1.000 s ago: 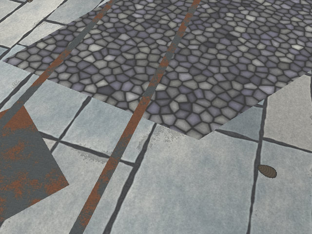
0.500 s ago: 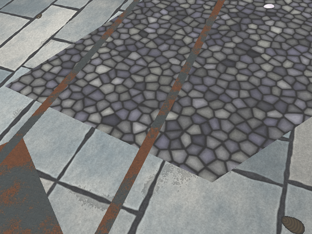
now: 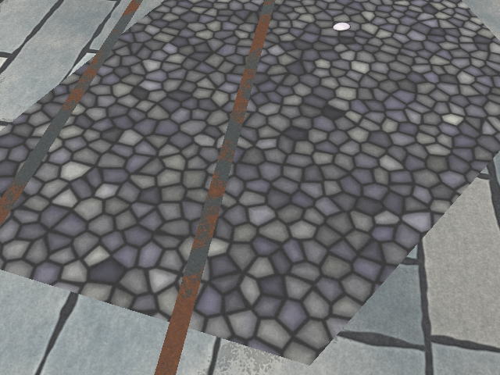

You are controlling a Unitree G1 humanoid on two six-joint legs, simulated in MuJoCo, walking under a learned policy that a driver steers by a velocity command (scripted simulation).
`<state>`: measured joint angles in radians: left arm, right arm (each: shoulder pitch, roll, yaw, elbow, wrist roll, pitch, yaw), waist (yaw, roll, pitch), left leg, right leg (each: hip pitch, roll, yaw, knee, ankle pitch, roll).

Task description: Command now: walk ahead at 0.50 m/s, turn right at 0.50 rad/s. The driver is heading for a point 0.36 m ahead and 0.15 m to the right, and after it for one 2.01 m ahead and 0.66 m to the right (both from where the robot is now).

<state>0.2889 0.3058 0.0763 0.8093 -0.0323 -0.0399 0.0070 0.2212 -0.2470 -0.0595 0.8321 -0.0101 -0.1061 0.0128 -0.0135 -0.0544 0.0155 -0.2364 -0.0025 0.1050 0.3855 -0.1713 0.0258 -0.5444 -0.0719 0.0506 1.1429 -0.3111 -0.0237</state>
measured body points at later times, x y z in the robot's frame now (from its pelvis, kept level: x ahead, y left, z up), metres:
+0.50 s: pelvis +0.23 -0.08 -0.01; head +0.28 -0.12 +0.44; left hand +0.45 +0.14 -0.10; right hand +0.27 -0.40 -0.13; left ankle +0.21 +0.10 -0.64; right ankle +0.27 -0.16 -0.74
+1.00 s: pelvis +0.36 -0.09 -0.01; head +0.38 -0.09 +0.44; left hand +0.61 +0.08 -0.12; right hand +0.38 -0.39 -0.11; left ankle +0.46 +0.00 -0.74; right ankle +0.26 -0.18 -0.71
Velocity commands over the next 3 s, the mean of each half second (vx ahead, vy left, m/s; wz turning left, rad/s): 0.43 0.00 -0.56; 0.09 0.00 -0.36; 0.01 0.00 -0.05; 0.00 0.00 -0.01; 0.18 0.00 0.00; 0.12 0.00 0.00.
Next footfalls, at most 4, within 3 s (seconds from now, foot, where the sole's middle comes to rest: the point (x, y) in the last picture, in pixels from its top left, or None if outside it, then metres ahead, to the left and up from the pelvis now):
0.34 right None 0.31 -0.18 -0.78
0.84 left None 0.49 -0.02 -0.78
1.12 right None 0.31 -0.23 -0.78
2.74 right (383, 318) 0.65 -0.38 -0.78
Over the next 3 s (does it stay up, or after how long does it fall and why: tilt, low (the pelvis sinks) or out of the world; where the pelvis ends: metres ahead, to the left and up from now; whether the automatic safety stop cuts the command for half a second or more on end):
stays up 0.55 -0.21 -0.01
